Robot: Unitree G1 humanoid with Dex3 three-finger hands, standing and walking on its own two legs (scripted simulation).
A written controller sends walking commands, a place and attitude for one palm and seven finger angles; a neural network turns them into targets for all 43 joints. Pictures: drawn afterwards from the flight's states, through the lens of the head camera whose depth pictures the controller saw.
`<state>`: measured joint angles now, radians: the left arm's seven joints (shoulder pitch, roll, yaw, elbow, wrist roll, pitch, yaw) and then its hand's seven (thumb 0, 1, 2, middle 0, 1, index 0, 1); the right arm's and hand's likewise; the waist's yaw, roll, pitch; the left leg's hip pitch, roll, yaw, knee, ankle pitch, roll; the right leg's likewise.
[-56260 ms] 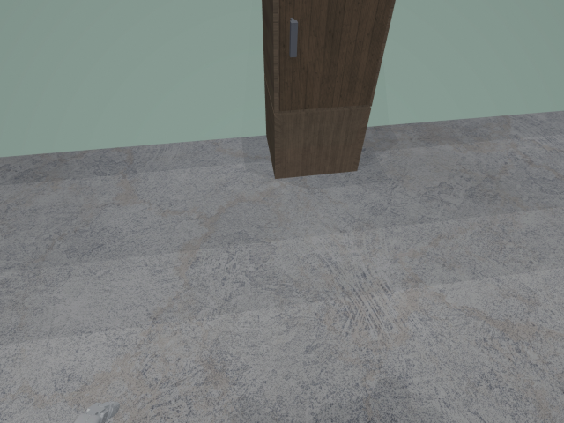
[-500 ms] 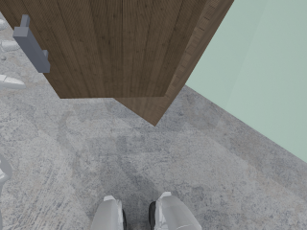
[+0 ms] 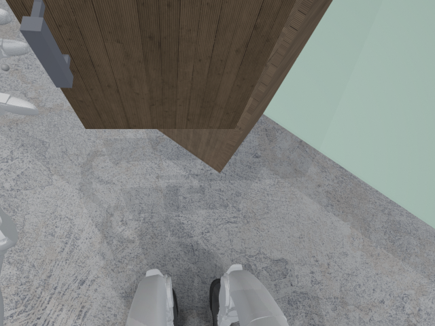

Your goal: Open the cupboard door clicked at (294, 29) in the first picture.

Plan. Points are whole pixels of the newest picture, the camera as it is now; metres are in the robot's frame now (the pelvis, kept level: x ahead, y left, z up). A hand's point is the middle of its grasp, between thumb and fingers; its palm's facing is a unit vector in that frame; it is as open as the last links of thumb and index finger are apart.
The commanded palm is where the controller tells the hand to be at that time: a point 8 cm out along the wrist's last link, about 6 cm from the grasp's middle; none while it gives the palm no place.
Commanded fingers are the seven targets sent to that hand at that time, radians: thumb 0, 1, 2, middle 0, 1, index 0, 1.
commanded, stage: slide the fingers in behind the handle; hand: left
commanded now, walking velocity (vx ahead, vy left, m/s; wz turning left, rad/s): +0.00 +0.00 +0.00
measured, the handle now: (52, 46) +0.56 +0.23 +0.07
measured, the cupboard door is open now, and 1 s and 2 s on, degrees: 39 39 39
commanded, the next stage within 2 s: close the thumb around the handle in 1.48 s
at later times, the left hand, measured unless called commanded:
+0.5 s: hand (36, 69) +0.51 +0.25 +0.07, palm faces +0.01 -1.00 -0.01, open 13.9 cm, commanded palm +0.50 +0.28 +0.07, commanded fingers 0.00 -0.50 0.30 -0.30 -1.20 -0.30 -1.20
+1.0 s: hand (64, 70) +0.51 +0.21 +0.07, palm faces -0.01 -1.00 +0.00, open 13.9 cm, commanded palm +0.49 +0.25 +0.07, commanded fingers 0.00 -0.50 0.30 -0.30 -1.20 -0.30 -1.20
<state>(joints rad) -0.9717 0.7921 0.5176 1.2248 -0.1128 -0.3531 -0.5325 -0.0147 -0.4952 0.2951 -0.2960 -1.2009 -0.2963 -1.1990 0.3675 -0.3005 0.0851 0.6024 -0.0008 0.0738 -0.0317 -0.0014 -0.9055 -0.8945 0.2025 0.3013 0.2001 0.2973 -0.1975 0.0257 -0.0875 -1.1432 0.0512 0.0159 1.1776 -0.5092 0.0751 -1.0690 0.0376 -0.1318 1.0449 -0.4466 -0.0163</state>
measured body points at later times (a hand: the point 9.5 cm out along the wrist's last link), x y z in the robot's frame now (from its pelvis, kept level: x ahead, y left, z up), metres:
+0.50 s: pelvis +0.00 +0.00 +0.01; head +0.16 +0.03 +0.43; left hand +0.50 +0.30 +0.07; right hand +0.00 -0.27 -0.09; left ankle +0.01 +0.07 -0.65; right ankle +0.02 -0.12 -0.65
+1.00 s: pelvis +0.01 -0.02 +0.01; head +0.16 +0.01 +0.43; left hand +0.51 +0.27 +0.07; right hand +0.02 -0.28 -0.10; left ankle +0.01 +0.07 -0.65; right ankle +0.02 -0.12 -0.65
